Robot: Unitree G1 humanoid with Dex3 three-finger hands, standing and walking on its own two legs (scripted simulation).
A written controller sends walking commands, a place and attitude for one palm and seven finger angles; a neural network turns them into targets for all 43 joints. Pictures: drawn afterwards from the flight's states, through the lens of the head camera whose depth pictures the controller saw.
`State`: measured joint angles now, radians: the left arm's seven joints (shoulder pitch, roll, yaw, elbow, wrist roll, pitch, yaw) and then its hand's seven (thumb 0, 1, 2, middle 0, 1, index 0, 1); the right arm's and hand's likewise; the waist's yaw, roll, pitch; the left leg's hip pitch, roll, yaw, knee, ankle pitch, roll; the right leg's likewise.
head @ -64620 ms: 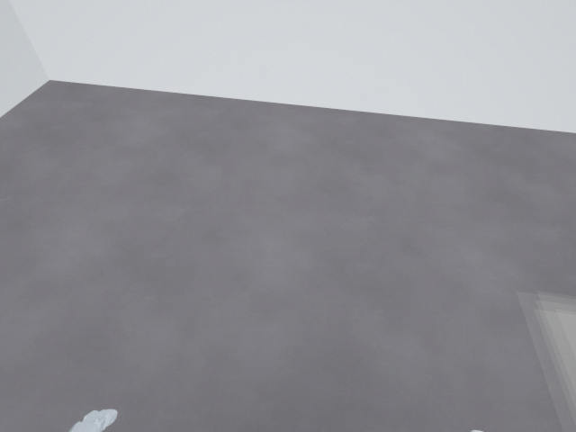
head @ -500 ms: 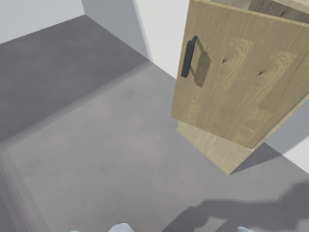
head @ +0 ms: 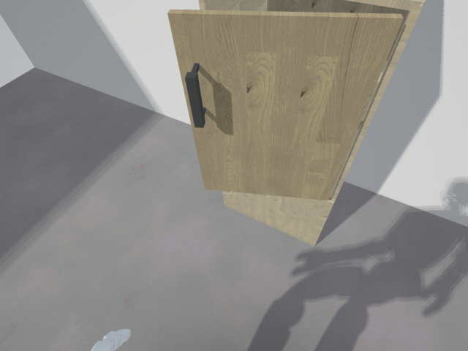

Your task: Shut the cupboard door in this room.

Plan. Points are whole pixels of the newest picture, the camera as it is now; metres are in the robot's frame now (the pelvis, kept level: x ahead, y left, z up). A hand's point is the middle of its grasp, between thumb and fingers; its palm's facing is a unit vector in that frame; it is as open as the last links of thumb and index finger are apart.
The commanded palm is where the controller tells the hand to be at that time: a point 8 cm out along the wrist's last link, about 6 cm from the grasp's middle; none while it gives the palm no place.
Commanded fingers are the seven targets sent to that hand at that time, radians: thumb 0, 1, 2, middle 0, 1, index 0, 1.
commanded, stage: take the last steps up to it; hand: left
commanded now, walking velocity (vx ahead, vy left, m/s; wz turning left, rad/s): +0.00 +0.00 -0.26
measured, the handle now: (197, 96) +0.63 +0.11 +0.07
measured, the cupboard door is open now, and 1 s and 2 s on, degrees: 21 21 21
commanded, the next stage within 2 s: come to a stop and stand still in 0.52 s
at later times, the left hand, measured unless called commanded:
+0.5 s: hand out of the picture +0.14 +0.20 -0.16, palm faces -0.07 -0.99 -0.14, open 7.4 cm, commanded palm none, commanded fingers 0.00 0.90 0.90 -0.20 -0.30 -0.20 -0.30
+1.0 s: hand (172, 303) +0.23 +0.15 -0.16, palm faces -0.07 -0.98 -0.20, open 7.3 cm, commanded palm none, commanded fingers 0.00 0.90 0.90 -0.20 -0.30 -0.20 -0.30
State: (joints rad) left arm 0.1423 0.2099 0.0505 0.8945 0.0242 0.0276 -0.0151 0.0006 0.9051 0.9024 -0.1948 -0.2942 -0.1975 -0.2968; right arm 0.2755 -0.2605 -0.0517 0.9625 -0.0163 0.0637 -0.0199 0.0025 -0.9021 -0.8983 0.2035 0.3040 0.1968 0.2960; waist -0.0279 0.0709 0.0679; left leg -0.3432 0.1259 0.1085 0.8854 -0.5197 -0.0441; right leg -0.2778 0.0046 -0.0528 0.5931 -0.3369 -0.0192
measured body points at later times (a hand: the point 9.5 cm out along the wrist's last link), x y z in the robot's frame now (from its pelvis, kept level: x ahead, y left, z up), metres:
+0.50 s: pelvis +0.07 +0.02 +0.02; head +0.10 +0.04 +0.47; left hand +0.14 +0.25 -0.15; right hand +0.03 -0.21 -0.12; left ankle +0.03 +0.13 -0.73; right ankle +0.05 -0.12 -0.66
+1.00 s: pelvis +0.14 -0.02 +0.01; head +0.18 -0.02 +0.46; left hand +0.24 +0.20 -0.14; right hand +0.16 -0.26 -0.14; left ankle +0.14 +0.10 -0.71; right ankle +0.15 -0.13 -0.73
